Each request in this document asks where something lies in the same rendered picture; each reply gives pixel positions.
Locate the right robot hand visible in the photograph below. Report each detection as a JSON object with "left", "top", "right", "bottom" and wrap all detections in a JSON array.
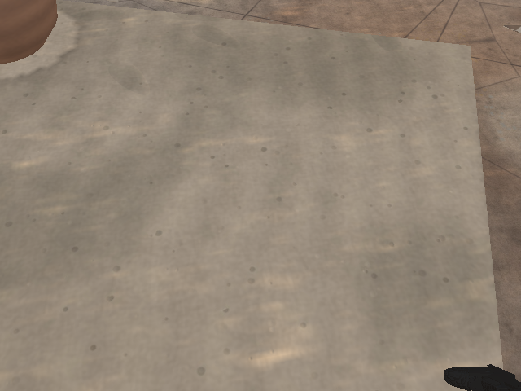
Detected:
[{"left": 444, "top": 364, "right": 521, "bottom": 391}]

